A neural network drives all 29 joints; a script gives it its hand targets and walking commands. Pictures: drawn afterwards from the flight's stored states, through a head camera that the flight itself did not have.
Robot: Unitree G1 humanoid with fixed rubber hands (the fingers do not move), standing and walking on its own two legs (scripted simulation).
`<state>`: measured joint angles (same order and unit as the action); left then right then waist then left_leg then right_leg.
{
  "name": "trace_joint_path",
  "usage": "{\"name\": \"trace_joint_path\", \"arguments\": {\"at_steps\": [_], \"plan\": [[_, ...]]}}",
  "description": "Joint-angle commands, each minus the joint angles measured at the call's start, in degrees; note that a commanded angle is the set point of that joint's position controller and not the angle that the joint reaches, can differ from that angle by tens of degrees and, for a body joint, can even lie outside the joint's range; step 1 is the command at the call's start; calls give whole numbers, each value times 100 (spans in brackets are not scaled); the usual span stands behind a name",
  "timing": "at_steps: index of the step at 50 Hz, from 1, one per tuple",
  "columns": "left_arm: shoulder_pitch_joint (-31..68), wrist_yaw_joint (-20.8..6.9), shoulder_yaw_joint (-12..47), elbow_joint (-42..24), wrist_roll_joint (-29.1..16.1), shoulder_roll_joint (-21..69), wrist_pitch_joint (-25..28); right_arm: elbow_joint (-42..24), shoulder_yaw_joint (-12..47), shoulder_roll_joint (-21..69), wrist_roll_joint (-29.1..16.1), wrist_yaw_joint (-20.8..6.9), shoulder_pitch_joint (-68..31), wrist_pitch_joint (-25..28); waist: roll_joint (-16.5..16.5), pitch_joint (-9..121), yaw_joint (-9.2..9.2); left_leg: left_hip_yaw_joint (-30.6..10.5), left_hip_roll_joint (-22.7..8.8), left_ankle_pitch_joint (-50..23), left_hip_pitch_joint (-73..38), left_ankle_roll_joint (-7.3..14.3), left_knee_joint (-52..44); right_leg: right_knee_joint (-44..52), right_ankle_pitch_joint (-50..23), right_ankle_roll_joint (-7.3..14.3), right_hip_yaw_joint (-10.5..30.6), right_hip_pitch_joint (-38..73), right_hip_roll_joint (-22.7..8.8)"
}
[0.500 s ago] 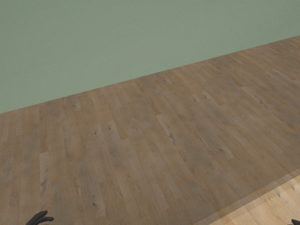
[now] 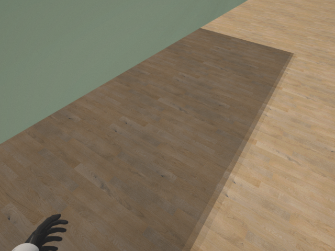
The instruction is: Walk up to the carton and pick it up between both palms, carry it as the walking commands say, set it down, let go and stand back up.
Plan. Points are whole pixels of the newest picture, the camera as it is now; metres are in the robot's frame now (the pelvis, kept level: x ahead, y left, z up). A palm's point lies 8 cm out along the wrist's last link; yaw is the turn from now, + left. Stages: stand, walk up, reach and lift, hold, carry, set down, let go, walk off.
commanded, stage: walk up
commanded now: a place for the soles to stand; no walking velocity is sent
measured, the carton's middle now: out of the picture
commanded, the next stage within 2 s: none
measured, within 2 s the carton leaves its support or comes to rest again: neither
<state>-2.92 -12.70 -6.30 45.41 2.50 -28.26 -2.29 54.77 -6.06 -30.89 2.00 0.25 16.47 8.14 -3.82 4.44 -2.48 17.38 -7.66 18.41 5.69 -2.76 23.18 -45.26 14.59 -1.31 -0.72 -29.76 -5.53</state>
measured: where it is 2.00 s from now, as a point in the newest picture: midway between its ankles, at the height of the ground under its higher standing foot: (239, 146)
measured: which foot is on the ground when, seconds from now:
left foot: down 0.00-0.12, up 0.14-0.28, down 0.30-0.62, up 0.64-0.78, down 0.80-1.00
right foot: up 0.00-0.10, down 0.12-0.32, up 0.34-0.58, down 0.60-0.82, up 0.84-1.00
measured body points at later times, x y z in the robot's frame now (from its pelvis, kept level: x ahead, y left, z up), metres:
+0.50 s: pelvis +0.26 -0.07 +0.00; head +0.30 -0.05 +0.44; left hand +0.55 +0.15 -0.11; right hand +0.16 -0.44 -0.06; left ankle +0.19 +0.07 -0.74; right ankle +0.25 -0.22 -0.70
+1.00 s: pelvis +0.57 -0.20 -0.02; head +0.61 -0.19 +0.43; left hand +0.90 -0.06 -0.12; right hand +0.39 -0.54 -0.06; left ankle +0.52 -0.05 -0.74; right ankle +0.53 -0.33 -0.70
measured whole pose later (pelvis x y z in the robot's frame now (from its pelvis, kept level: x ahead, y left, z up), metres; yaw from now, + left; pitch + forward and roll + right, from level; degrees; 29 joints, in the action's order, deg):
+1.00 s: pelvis +0.57 -0.20 -0.02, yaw -39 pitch +2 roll -1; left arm -5.3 -8.1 -3.7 45.6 0.9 -27.3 1.2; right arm 46.5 -4.7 -29.2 1.4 0.4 19.0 9.4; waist -4.1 -0.9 -0.4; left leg 13.9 -5.4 28.4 3.0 -0.9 30.1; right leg -54.1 19.5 1.8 -3.0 -32.7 -1.6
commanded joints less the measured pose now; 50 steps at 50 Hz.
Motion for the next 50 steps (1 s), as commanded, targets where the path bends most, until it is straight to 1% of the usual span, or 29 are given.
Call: {"name": "trace_joint_path", "arguments": {"at_steps": [1,5,6,7,8,10,14,15,16,17,19,22,25,28,29,30,31,32,33,34,37,39,40,41,42,43,44,46,50], "plan": [[1688,-38,-130,-711,65,-542,166,-196,-392,-1539,-6,-33,-59,22,1278,-231,-186,-903,-1656,-1131,-881,1210,-1112,795,8,139,-244,-738,-58],[427,155,-280,-42,-88,-890,288,-253,-244,-1191,-127,-145,-534,-46,888,284,802,66,-936,-2497,810,798,1287,1625,320,760,-463,2219,524],[-657,295,-469,223,-6,-1509,307,-350,-114,-922,-149,-163,-751,-17,-43,751,1339,279,-390,-2449,2220,497,3135,1943,947,1133,238,3765,240],[-1247,393,-575,169,51,-2164,270,-645,63,-667,-110,-107,-963,57,-1315,452,1525,-75,551,1118,4635,278,4618,2779,1041,1821,2921,4658,-930],[-1006,456,-647,128,-100,-2248,178,-643,139,-1018,-267,-116,-1105,112,-789,663,1353,-1254,335,1512,4896,342,4679,3186,1161,2330,3849,4736,-1453],[-41,517,-464,-63,-250,-1543,192,-373,28,-1291,-250,-147,-622,182,-160,316,697,-1548,-253,792,3925,231,3364,2733,-145,1822,2031,3775,-955],[1426,315,-161,-797,-59,-1186,213,-92,-164,-1206,-188,-120,786,116,-406,46,-403,-1255,110,93,666,259,665,2289,1111,1251,1466,302,-292],[1683,278,-12,-911,-126,-804,198,65,-310,-1308,-110,-26,1518,148,378,165,-855,-1191,256,-206,-1162,460,-610,1356,1301,628,757,-999,390],[1958,282,73,-1113,-70,-345,224,75,-485,-1854,70,65,1988,168,1932,191,-1095,-2526,-1109,1092,-2203,722,-1476,-165,1305,210,-311,-2374,1208],[1999,370,27,-1125,32,-628,251,-294,-600,-2341,-28,112,1284,198,1785,-83,-970,-4547,-2652,1550,-1772,1158,-1852,-1439,872,152,490,-2977,554],[1900,318,-128,-891,23,-1015,378,-571,-347,-1599,-145,110,400,204,689,-471,-544,-3391,-2341,82,-1524,1404,-1416,-1586,152,19,668,-2623,-167],[1440,233,-60,-708,-47,-659,343,-588,-234,-1258,-28,91,266,149,984,-582,-233,-1152,-1397,-2085,-1367,955,-956,-553,-63,110,324,-1830,-114],[1651,157,-56,-742,-122,-596,287,-600,-380,-1452,-74,25,330,67,967,-530,-326,-702,-1239,-2485,-1548,1061,-999,330,-141,131,-348,-1244,135],[1199,140,-6,-571,-154,-434,328,-548,-313,-1339,-101,9,216,-58,971,-348,80,39,-768,-4401,-645,874,-207,1330,-135,475,-1249,724,905],[681,200,-98,-399,-139,-596,317,-596,-306,-1151,-129,42,16,-87,967,45,297,83,-812,-4551,-373,838,471,1451,-41,687,-1118,1580,1019],[-221,280,-234,-108,-161,-948,323,-762,-179,-1049,-164,11,-184,-85,862,547,910,128,-605,-4434,662,858,1809,1159,97,1073,-848,3092,1078],[-1408,414,-483,50,-38,-1573,309,-1040,-70,-754,-262,-30,-604,8,-31,1363,1706,114,-225,-3138,2264,524,3962,1484,925,1649,1043,4891,-161],[-1650,551,-577,47,-67,-2209,270,-1328,109,-626,-353,-42,-829,144,-1306,1373,1735,-603,431,265,4274,365,5066,2048,717,2349,3473,5878,-1223],[-1597,682,-590,43,-237,-2121,273,-1296,30,-1237,-456,-44,-1338,252,-349,738,1688,-1551,328,789,5010,408,5129,2258,-453,2628,3652,5860,-1344],[-1202,760,-566,-2,-326,-1904,291,-1262,67,-1123,-389,-95,-1265,293,338,239,1321,-1723,-2,408,4825,412,4673,2129,-1280,2353,3090,5229,-1365],[286,751,-283,-573,-298,-1268,399,-851,-56,-1191,-282,-123,-151,223,12,-175,232,-2148,-551,1132,2451,333,2672,2218,-1175,1641,1618,1974,-1013],[485,625,-167,-717,-163,-1199,421,-514,-157,-1055,-243,-154,616,166,-186,-60,-182,-1269,-80,228,995,293,1246,1618,-377,1503,1039,764,-365],[937,592,-111,-768,-152,-1112,378,-311,-288,-997,-211,-142,1156,201,320,-157,-580,-719,375,-484,-364,333,231,930,370,1233,605,-405,-16],[1172,529,31,-1060,-106,-623,464,-178,-506,-1559,20,-61,1922,194,1453,270,-1116,-1830,-468,62,-1973,673,-125,-492,749,648,-124,-2025,848],[1551,568,54,-1368,-71,-418,562,-460,-572,-2276,-33,18,1843,237,2603,60,-1176,-4648,-2424,-120,-2082,1282,-1229,-2247,1508,370,80,-2993,988],[1653,669,24,-1196,-27,-1037,619,-746,-497,-1920,-238,98,1132,244,1036,-23,-916,-4434,-2519,-1084,-2241,1548,-886,-2593,957,341,793,-3119,522],[1759,659,55,-1087,-78,-1021,633,-876,-324,-1586,-207,130,1117,256,666,-87,-867,-3552,-2109,-2134,-2373,1091,-575,-2653,764,362,590,-3171,418],[1387,609,161,-940,-197,-858,653,-1009,-311,-1415,-122,145,737,174,926,-356,-544,-1998,-1348,-2489,-2438,1141,-212,-1672,672,348,193,-3003,254],[1765,292,134,-815,-153,-555,458,-918,-306,-1276,-99,13,677,88,782,-1131,-565,-836,-860,-2702,-1121,1034,-895,519,46,278,-864,-1405,503]]}}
